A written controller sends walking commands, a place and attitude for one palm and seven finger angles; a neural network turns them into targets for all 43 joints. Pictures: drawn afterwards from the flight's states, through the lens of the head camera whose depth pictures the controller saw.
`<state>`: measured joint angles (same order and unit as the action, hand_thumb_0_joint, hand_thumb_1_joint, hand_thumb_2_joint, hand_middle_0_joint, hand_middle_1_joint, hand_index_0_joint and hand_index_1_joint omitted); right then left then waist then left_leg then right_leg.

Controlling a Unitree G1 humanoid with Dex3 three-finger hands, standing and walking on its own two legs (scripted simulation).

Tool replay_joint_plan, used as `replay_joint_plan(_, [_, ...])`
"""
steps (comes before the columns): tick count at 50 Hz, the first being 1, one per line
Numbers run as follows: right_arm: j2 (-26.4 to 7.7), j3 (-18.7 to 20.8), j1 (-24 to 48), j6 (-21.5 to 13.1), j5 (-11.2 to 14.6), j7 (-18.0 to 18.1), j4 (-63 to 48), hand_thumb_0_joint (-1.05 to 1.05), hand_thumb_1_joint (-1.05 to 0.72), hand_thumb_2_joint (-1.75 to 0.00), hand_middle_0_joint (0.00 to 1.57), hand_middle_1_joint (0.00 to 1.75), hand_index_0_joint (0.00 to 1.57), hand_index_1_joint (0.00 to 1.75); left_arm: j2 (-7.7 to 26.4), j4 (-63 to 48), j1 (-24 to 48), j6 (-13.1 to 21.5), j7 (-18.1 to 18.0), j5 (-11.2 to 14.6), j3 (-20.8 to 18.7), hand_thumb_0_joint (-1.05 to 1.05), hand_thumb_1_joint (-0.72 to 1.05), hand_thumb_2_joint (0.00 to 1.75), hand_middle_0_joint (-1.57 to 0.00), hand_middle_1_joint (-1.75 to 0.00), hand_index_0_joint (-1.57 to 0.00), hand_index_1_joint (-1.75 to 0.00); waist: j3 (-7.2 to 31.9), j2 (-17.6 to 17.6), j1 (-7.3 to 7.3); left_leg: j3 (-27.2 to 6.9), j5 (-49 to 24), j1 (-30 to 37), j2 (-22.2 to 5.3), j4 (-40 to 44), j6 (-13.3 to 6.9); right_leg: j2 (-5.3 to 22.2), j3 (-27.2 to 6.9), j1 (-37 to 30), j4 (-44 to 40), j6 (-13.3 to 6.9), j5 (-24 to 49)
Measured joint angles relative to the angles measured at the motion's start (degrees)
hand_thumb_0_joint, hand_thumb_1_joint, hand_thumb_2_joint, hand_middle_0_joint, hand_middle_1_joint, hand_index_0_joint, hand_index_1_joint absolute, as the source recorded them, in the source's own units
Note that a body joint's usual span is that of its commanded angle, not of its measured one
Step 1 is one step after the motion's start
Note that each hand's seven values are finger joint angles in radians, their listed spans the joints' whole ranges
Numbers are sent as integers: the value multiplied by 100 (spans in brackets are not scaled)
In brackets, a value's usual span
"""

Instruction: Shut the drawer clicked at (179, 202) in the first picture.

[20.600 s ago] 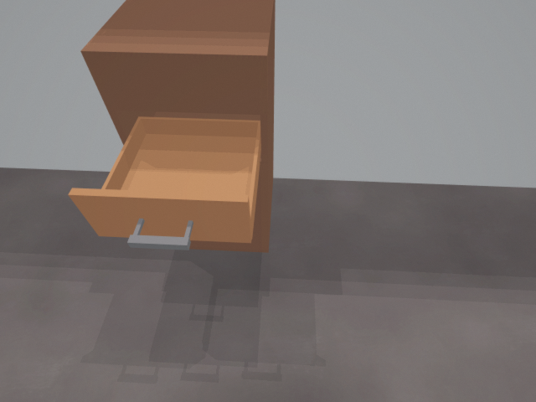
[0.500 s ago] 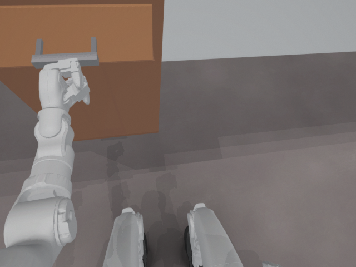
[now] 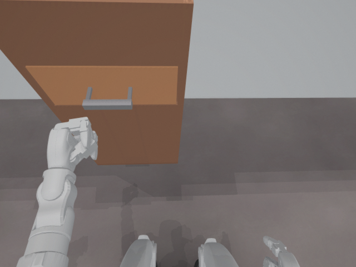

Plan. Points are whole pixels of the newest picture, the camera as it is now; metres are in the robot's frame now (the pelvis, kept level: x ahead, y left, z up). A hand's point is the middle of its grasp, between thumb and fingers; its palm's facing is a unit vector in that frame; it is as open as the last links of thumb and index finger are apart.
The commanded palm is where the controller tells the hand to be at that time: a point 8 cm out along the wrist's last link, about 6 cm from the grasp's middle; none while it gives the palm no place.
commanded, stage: draw the hand back to the body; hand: left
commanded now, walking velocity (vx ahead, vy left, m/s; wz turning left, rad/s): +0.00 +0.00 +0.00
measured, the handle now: (109, 97) +0.55 +0.20 -0.05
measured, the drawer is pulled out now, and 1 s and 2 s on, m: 0.00 0.00 0.00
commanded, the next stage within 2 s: step back with the hand held close in 1.04 s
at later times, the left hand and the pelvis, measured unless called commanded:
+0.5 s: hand (31, 173) +0.26 +0.22 +0.15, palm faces +0.26 -0.91 -0.32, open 3.3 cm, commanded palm +0.22 +0.26 +0.18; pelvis +0.02 +0.00 +0.07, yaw +1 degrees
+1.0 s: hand out of the picture +0.19 +0.24 +0.26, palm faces +0.43 -0.81 -0.40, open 3.2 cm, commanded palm +0.14 +0.27 +0.26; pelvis +0.02 -0.01 +0.08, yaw +1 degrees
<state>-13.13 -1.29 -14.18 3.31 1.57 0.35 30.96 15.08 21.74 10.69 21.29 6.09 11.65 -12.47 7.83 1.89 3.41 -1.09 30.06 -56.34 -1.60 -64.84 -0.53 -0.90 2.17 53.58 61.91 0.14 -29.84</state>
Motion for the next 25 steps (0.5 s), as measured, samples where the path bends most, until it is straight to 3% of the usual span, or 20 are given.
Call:
replay_joint_plan(4, [-57, 14, 41, -128, 30, 50, 5, 1, -90, -90, 20, 30, 20, 30, 8, -381, -450, -12, 161, 104, 163, 2, 90, 90, -140, -160, -140, -160, -6, 15, -59, -72, -68, 480, 27, 270, 14, 19, 73, -528, -311, -14, 60])
replay_joint_plan(9, [-128, 15, 123, -229, 76, 127, -131, 1, -90, -90, 20, 30, 20, 30, 1, -884, -1016, -297, 323, 209, 272, 2, 90, 90, -140, -160, -140, -160, -50, 47, -71, -74, -173, 1060, 45, 620, 8, 33, 78, -1118, -672, -11, 167])
replay_joint_plan(12, [-72, 22, 159, -109, 86, 265, -247, 1, -90, -90, 20, 30, 20, 30, 154, -1344, -1444, -809, -221, -286, 461, 1, 90, 90, -140, -160, -140, -160, -114, -3, -139, 28, -292, 1586, 61, 1015, 13, 53, -21, -1574, -984, -2, 273])
replay_joint_plan(15, [-49, -31, 181, -30, 93, 407, -355, 1, -90, -90, 20, 30, 20, 30, 256, -1785, -1891, -1345, -765, -580, 635, 2, 90, 90, -140, -160, -140, -160, -203, 45, -175, 71, -462, 2161, 92, 1488, -9, 79, -60, -2128, -1426, 11, 432])
replay_joint_plan(20, [-26, -151, 236, -86, 71, 549, -311, 1, -90, -90, 20, 30, 20, 30, 303, -2310, -2324, -1825, -1208, -736, 688, 2, 90, 90, -140, -160, -140, -160, -367, 96, -313, 104, -725, 3023, 137, 2198, -28, 119, -87, -2970, -2101, 22, 681])
replay_joint_plan(25, [-9, -221, 294, -260, 37, 544, -156, 1, -90, -90, 20, 30, 20, 30, 246, -2878, -2680, -2006, -1308, -763, 615, 2, 90, 90, -140, -160, -140, -160, -501, 154, -440, 107, -938, 3734, 168, 2780, -30, 145, -87, -3678, -2673, 29, 886])
